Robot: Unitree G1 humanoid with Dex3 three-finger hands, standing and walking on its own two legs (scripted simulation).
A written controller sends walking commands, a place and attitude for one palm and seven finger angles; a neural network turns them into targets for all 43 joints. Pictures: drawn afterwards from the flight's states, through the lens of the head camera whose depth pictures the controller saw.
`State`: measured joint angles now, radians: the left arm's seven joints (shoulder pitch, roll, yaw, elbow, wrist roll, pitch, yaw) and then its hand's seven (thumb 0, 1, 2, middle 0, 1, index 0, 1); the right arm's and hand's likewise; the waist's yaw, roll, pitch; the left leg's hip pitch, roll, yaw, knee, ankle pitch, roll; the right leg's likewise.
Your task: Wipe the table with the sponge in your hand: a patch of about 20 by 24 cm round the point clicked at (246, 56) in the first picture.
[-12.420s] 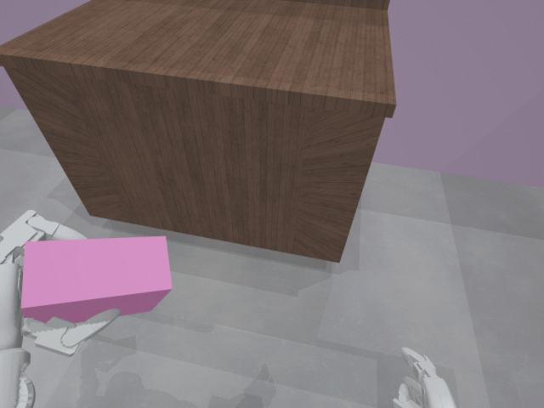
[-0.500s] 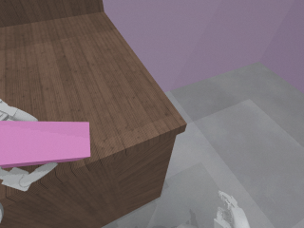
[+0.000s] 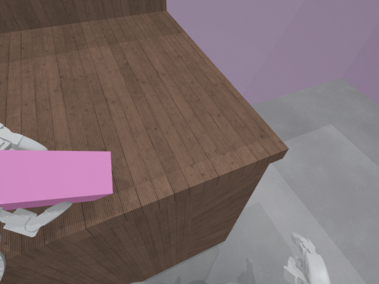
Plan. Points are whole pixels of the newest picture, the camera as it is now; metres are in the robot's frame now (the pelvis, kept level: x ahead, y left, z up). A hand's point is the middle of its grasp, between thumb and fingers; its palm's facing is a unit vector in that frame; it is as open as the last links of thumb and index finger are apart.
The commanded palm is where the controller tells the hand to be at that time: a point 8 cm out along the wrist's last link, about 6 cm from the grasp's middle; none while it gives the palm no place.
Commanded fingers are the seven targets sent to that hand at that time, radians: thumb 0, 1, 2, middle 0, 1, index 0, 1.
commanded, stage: come to a stop and stand still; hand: left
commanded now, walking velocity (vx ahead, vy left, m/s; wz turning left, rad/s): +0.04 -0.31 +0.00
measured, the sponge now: (72, 179) +0.24 +0.20 +0.16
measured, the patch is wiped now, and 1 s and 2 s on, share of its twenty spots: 0.00 0.00 0.00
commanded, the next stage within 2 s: look again from close up in 1.66 s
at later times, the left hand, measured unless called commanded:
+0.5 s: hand out of the picture +0.21 +0.28 +0.18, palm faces +0.42 -0.83 -0.37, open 10.6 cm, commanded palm +0.15 +0.31 +0.20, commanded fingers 0.00 0.10 1.30 -1.20 -1.60 -1.20 -1.60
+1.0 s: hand (8, 162) +0.25 +0.28 +0.18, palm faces +0.35 -0.84 -0.42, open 10.6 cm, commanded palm +0.18 +0.32 +0.20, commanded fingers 0.00 0.10 1.30 -1.20 -1.60 -1.20 -1.60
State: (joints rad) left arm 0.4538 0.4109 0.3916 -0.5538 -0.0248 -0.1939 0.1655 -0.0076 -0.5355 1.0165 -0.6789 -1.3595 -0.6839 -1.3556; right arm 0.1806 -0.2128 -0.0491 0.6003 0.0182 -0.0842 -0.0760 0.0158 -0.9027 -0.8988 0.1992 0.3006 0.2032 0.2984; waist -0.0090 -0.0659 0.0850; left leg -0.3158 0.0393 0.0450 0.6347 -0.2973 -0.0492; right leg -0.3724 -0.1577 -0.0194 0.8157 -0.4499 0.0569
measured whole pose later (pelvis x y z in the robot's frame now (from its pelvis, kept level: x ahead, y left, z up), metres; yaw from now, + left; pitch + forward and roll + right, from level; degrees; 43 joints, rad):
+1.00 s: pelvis +0.02 +0.04 +0.02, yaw -1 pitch +0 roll -1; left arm 0.41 0.39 0.38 -0.47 -0.05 -0.19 0.09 -0.01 -0.53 1.02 -0.68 -1.36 -0.68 -1.35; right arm 0.19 -0.22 -0.01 0.58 0.02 -0.10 -0.03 0.02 -0.90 -0.90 0.20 0.30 0.20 0.30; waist 0.01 -0.01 0.07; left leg -0.24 0.03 0.05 0.49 -0.25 0.01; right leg -0.17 0.05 0.03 0.44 -0.28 -0.02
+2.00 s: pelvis +0.00 +0.08 +0.02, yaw +0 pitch -1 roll -2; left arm 0.43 0.36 0.35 -0.43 -0.03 -0.19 0.11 -0.01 -0.53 1.02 -0.67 -1.36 -0.68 -1.36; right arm 0.21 -0.20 0.02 0.59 0.02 -0.11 -0.04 0.02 -0.90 -0.90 0.20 0.30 0.21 0.30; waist 0.02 0.00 0.05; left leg -0.23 -0.02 0.05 0.44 -0.19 0.06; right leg -0.13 0.00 0.03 0.36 -0.21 0.03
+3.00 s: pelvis +0.00 +0.01 +0.01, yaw +0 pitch -1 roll -2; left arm 0.47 0.39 0.36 -0.52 -0.09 -0.12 0.09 -0.01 -0.53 1.02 -0.67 -1.36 -0.68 -1.36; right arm 0.20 -0.22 -0.03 0.57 0.03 -0.05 -0.04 0.02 -0.90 -0.90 0.20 0.30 0.20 0.30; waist 0.00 0.00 0.05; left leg -0.30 0.08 0.00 0.57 -0.26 -0.04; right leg -0.19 0.11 -0.02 0.48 -0.28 -0.08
